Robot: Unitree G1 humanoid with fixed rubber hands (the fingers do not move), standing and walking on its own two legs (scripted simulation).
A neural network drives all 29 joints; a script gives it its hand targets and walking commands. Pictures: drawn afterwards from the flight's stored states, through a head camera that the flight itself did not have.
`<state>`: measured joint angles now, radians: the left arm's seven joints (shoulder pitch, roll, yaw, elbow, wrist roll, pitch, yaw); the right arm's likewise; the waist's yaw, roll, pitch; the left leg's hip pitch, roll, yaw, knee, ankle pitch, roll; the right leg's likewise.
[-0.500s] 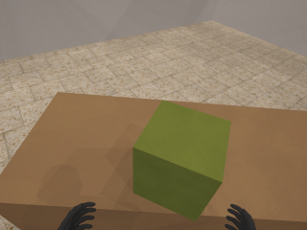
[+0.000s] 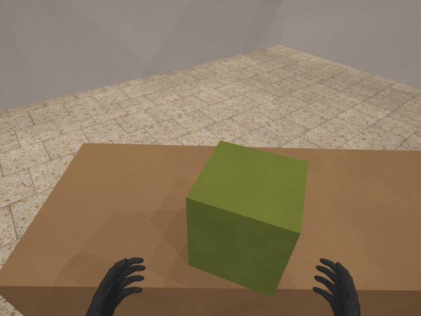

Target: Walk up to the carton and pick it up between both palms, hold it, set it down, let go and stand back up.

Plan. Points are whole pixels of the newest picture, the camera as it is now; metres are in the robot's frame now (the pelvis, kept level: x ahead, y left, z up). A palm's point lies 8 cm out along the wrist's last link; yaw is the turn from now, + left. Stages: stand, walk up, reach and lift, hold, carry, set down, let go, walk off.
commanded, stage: reach and lift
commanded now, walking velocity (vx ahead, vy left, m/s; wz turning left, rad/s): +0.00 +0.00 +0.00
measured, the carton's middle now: (245, 216) +0.37 -0.08 -0.01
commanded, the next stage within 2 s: none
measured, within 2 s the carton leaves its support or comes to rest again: neither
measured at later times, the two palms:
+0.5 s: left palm (118, 241) +0.27 +0.18 +0.05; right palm (346, 265) +0.21 -0.23 +0.05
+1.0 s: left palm (130, 193) +0.34 +0.16 +0.10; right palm (352, 232) +0.25 -0.25 +0.09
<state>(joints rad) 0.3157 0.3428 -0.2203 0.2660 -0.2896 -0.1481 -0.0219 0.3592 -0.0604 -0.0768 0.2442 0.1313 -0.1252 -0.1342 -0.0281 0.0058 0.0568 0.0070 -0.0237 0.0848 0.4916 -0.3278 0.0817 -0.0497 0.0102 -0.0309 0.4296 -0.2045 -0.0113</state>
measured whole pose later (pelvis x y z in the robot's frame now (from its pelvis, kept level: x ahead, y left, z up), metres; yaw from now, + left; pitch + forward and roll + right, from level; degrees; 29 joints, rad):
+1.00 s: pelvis +0.04 -0.01 +0.01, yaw -1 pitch -2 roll -2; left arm -0.06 0.33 0.05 -0.11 -0.24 0.47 -0.09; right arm 0.16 -0.20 -0.03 -0.23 0.30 0.36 -0.22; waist -0.10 0.00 0.04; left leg -0.03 0.00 0.07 0.35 -0.29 0.05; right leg -0.07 0.05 0.00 0.26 -0.14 -0.01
